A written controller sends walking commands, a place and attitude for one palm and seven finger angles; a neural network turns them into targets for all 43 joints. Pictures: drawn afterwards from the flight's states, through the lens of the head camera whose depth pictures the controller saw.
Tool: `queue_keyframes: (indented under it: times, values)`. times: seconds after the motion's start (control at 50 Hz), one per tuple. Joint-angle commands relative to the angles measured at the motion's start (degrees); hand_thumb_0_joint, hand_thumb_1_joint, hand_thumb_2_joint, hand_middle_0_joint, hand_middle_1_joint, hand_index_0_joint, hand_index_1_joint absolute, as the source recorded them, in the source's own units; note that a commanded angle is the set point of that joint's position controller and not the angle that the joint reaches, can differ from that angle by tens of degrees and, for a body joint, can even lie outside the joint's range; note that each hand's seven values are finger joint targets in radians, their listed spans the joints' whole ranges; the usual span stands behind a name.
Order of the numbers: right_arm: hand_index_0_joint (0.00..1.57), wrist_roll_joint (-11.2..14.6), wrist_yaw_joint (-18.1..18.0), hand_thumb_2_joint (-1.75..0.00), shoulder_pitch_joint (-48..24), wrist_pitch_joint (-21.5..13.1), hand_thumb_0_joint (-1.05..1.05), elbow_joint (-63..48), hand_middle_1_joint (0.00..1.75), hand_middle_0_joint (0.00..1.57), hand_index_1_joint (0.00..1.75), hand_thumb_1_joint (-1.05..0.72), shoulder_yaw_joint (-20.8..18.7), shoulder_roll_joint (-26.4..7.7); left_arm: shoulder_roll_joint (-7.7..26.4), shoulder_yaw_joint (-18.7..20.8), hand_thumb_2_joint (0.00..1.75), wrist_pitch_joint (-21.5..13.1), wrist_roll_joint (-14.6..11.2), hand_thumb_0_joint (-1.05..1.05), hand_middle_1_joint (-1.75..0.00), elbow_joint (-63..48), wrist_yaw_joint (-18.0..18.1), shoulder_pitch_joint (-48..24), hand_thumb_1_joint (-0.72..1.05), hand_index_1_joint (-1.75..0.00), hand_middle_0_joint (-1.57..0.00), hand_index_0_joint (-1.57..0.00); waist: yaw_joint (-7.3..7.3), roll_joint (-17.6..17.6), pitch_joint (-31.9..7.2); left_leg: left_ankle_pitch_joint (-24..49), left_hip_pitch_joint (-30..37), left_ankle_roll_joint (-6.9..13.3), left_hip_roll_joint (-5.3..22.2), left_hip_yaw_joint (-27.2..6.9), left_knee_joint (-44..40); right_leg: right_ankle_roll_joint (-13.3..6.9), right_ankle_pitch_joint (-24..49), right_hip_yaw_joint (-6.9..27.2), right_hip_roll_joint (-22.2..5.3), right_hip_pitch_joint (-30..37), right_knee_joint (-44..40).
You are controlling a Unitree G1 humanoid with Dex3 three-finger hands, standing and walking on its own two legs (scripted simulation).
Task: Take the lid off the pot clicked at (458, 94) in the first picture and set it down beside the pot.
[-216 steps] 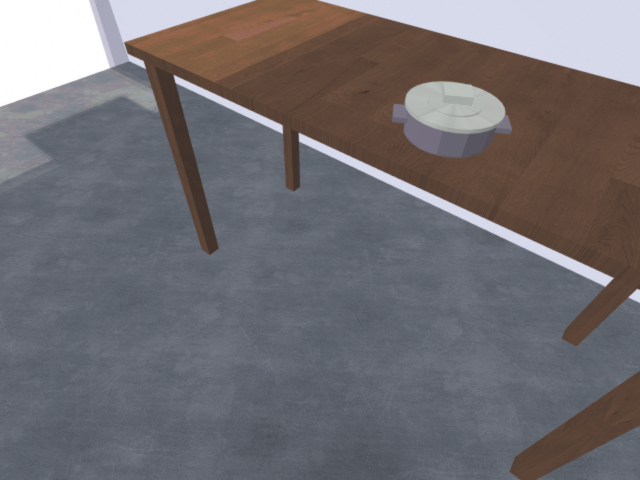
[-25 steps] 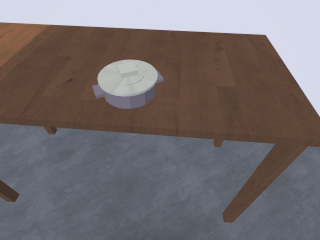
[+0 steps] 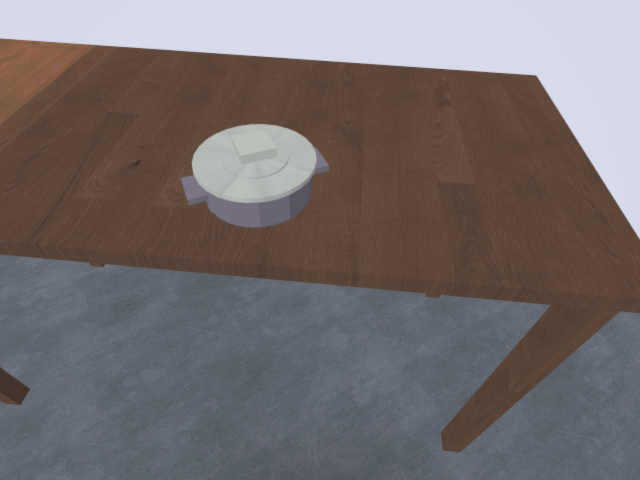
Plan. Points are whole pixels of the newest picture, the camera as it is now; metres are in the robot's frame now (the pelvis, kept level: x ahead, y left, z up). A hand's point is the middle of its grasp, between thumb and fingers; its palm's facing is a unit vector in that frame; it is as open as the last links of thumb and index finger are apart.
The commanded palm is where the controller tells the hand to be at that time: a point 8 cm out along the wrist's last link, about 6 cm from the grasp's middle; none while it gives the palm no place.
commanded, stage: look again from close up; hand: left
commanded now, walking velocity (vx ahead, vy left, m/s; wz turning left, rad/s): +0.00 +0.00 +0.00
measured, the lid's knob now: (253, 146) +0.51 +0.14 +0.15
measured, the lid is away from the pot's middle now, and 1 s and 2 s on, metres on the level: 0.00 0.00 0.00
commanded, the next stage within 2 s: lift the closed hand beside the body in 0.30 s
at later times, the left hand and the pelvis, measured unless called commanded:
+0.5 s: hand out of the picture +0.06 +0.20 -0.14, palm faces +0.12 -0.95 -0.29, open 7.1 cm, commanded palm +0.10 +0.23 -0.04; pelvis +0.01 +0.01 +0.00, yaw +2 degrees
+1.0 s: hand (109, 444) +0.14 +0.22 +0.07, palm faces +0.38 -0.87 -0.33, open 3.1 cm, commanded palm +0.09 +0.25 +0.11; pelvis +0.02 -0.01 +0.00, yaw +4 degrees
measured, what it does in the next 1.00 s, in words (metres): stands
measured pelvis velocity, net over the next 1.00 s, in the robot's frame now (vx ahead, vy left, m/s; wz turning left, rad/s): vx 0.02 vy -0.01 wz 0.08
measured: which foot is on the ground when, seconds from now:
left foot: down 0.00-1.00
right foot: down 0.00-1.00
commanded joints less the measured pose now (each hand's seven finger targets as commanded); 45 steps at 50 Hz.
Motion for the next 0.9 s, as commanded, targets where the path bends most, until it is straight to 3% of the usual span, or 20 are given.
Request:
queue_keyframes:
  times: [0.0,0.36,0.38,0.4,0.42,0.44,0.46,0.48,0.54,0.58,0.62,0.66,0.68,0.7,0.74,0.76,0.78,0.84,0.86,0.88]
  values:
    - [0.2,0.34,-0.33,-0.9,3.26,-1.0,0.0,-1.5,0.3,0.2,0.3,-0.9,-0.49,-4.22,4.89,1.03,0.9,-1.19,-0.33,0.0,-0.3,-1.88,0.33,3.39,0.9,-0.3,-0.2,-0.2,-0.27,1.01,2.79,1.96,-3.1,-0.79,7.88,-9.45,-7.18,-1.32,4.57,7.57,-6.06,-0.31,-4.89]
    - [0.2,0.29,-0.49,-0.9,4.28,-1.16,0.0,0.15,0.3,0.2,0.3,-0.9,-0.5,-3.35,4.43,1.06,0.9,-1.28,-0.4,0.0,-0.3,-0.67,0.27,3.47,0.9,-0.3,-0.2,-0.2,-0.16,0.28,1.89,4.14,-1.57,-0.6,8.39,-9.43,-7.7,-1.09,5.88,6.75,-5.86,0.97,-4.8]
    - [0.2,0.8,0.08,-0.9,-1.02,-1.06,0.0,-3.75,0.3,0.2,0.3,-0.9,-0.45,-7.76,5.22,0.24,0.9,-1.29,0.29,0.0,-0.3,2.02,2.33,6.55,0.9,-0.3,-0.2,-0.2,0.96,4.97,3.41,12.72,-4.36,-2.04,10.15,-6.8,1.05,-0.45,13.37,6.54,-7.78,-0.26,-2.24]
    - [0.2,4.91,0.64,-0.9,-2.23,-11.37,0.0,-25.69,0.3,0.2,0.3,-0.9,0.39,-14.99,14.62,-1.68,0.9,-10.2,-6.42,0.0,-0.35,-71.61,2.94,-34.26,0.9,-0.35,-0.24,-0.24,0.46,11.85,-23.17,10.86,4.36,-5.41,2.38,-12.5,-5.76,-0.85,6.24,3.77,-2.94,7.75,0.39]
    - [0.2,5.24,-1.51,-0.9,-5.0,-15.76,0.0,-22.23,0.3,0.2,0.3,-0.9,0.78,-10.63,12.58,-0.63,0.9,-5.6,-2.93,0.0,-0.4,-62.84,6.2,-11.25,0.9,-0.4,-0.29,-0.29,1.21,19.17,-21.61,9.7,5.36,-6.74,5.06,-12.03,-6.04,-2.55,1.42,3.12,-1.72,4.76,1.91]
    - [0.2,4.88,-2.16,-0.9,-5.01,-17.01,0.0,-17.32,0.3,0.2,0.3,-0.9,0.77,-11.33,7.57,-1.17,0.9,-2.31,-2.71,0.0,-0.44,-55.7,7.56,-5.82,0.9,-0.44,-0.33,-0.33,1.4,16.21,-16.89,7.06,1.5,-7.61,4.75,-12.75,-7.28,-1.47,1.58,1.99,-1.87,4.32,1.39]
    - [0.2,6.09,-0.96,-0.9,-5.78,-17.5,0.0,-19.89,0.3,0.2,0.3,-0.9,0.89,-10.08,2.71,-5.07,0.9,1.85,-3.85,0.0,-0.49,-53.84,8.21,4.47,0.9,-0.49,-0.38,-0.38,1.53,14.05,-9.85,1.78,-0.52,-7.29,4.75,-13.2,-8.8,-0.81,-0.11,1.03,-1.74,1.95,-0.16]
    - [0.2,5.32,-0.32,-0.9,-4.92,-18.9,0.0,-23.56,0.3,0.2,0.3,-0.9,1.68,-10.28,-2.15,-11.56,0.9,1.34,-4.58,0.0,-0.54,-63.96,7.36,2.05,0.9,-0.54,-0.42,-0.42,0.1,8.6,-5.78,-0.49,-1.03,-5.75,4.16,-14.02,-9.71,-0.45,-0.5,0.36,-0.93,2.88,-1.61]
    - [0.2,2.87,1.36,-0.9,-7.76,-18.79,0.0,-24.57,0.3,0.2,0.3,-0.9,-0.82,-12.06,-1.96,-8.45,0.9,0.93,-1.29,0.0,-0.68,-50.93,6.13,17.01,0.9,-0.68,-0.55,-0.55,1.53,-8.48,5.47,5.0,-6.9,-2.88,3.81,-13.65,-7.41,-0.32,-1.39,-1.38,-0.28,1.42,-3.47]
    - [0.2,2.64,2.65,-0.9,-9.73,-16.36,0.0,-27.74,0.3,0.2,0.3,-0.9,-3.12,-12.07,3.25,-0.15,0.9,-0.21,-1.09,0.0,-0.78,-50.63,4.58,28.67,0.9,-0.78,-0.64,-0.64,3.85,-15.07,5.82,8.33,-9.4,-3.05,3.7,-11.38,-5.5,-0.26,-0.91,-1.42,-0.53,3.46,-3.42]
    - [0.2,2.84,2.93,-0.9,-12.85,-14.76,0.0,-32.41,0.3,0.2,0.3,-0.9,-3.9,-11.33,9.37,7.23,0.9,-3.2,-1.78,0.0,-0.88,-60.6,3.27,33.16,0.9,-0.88,-0.73,-0.73,5.75,-13.51,3.03,8.27,-9.72,-3.28,3.13,-9.51,-5.21,-0.17,-1.74,0.17,-0.78,6.31,-3.38]
    - [0.2,2.96,2.53,-0.9,-14.26,-14.32,0.0,-36.64,0.3,0.2,0.3,-0.9,-3.88,-11.08,14.95,11.96,0.9,-6.09,-2.41,0.0,-0.97,-75.92,3.38,28.11,0.9,-0.97,-0.82,-0.82,5.39,-5.43,-1.19,6.82,-7.25,-3.25,2.85,-8.53,-4.75,-0.15,-0.83,1.41,-1.32,8.24,-3.96]
    - [0.2,2.78,2.26,-0.9,-14.59,-14.47,0.0,-38.57,0.3,0.2,0.3,-0.9,-2.79,-10.41,12.58,8.42,0.9,-7.31,-2.39,0.0,-1.02,-83.88,3.16,22.37,0.9,-1.02,-0.86,-0.86,4.16,0.79,-1.34,6.38,-6.21,-2.9,2.26,-7.81,-4.64,-0.11,-0.08,2.48,-1.38,7.59,-4.39]
    - [0.2,2.59,1.86,-0.9,-13.19,-14.5,0.0,-38.9,0.3,0.2,0.3,-0.9,-2.47,-9.85,13.17,8.92,0.9,-7.79,-2.32,0.0,-1.07,-87.47,3.44,19.51,0.9,-1.07,-0.9,-0.9,3.51,5.63,-2.11,6.86,-4.74,-2.77,2.25,-8.02,-4.3,-0.29,0.97,2.8,-1.28,7.36,-4.32]
    - [0.2,2.05,1.34,-0.9,-11.15,-14.31,0.0,-38.79,0.3,0.2,0.3,-0.9,-1.68,-9.29,11.02,6.94,0.9,-7.62,-2.19,0.0,-1.16,-89.0,3.68,17.39,0.9,-1.16,-0.99,-0.99,1.97,11.4,-1.21,9.74,-2.14,-2.47,1.95,-7.65,-3.42,-0.27,4.31,2.5,-0.96,5.7,-5.07]
    - [0.2,1.85,1.34,-0.9,-11.33,-13.97,0.0,-39.02,0.3,0.2,0.3,-0.9,-1.89,-9.96,11.93,8.16,0.9,-7.56,-2.38,0.0,-1.21,-89.33,3.81,17.01,0.9,-1.21,-1.04,-1.04,1.38,10.84,-0.73,9.53,-1.74,-2.38,2.09,-7.35,-2.58,-0.07,4.57,1.95,-0.81,4.4,-6.06]
    - [0.2,1.7,1.09,-0.9,-10.87,-13.51,0.0,-38.78,0.3,0.2,0.3,-0.9,-1.5,-9.66,9.11,5.94,0.9,-7.4,-2.59,0.0,-1.26,-87.78,3.43,17.3,0.9,-1.26,-1.08,-1.08,0.65,9.61,1.41,9.14,-1.81,-2.19,1.83,-7.45,-2.37,0.11,4.56,1.77,-0.61,3.35,-6.55]
    - [0.2,1.47,0.49,-0.9,-10.06,-12.53,0.0,-39.99,0.3,0.2,0.3,-0.9,-1.72,-9.95,10.81,8.0,0.9,-7.82,-2.98,0.0,-1.4,-91.02,2.92,18.47,0.9,-1.4,-1.21,-1.21,1.06,4.46,-1.48,10.01,0.18,-1.52,1.73,-7.36,-1.99,0.62,6.03,1.71,-0.53,5.02,-6.77]
    - [0.2,1.53,0.46,-0.9,-11.14,-12.37,0.0,-40.29,0.3,0.2,0.3,-0.9,-2.1,-10.26,13.2,11.09,0.9,-7.95,-3.25,0.0,-1.45,-91.84,3.08,19.81,0.9,-1.45,-1.26,-1.26,1.46,1.8,-3.63,10.43,1.05,-1.42,2.0,-7.25,-1.41,0.85,6.5,1.32,-0.36,5.36,-6.93]
    - [0.2,1.28,0.32,-0.9,-11.42,-12.3,0.0,-40.76,0.3,0.2,0.3,-0.9,-1.64,-9.97,12.07,9.88,0.9,-8.37,-3.26,0.0,-1.5,-95.12,2.74,18.9,0.9,-1.5,-1.3,-1.3,1.46,2.21,-3.55,11.15,1.03,-1.29,1.72,-7.31,-1.4,0.95,7.45,1.66,-0.52,6.12,-7.03]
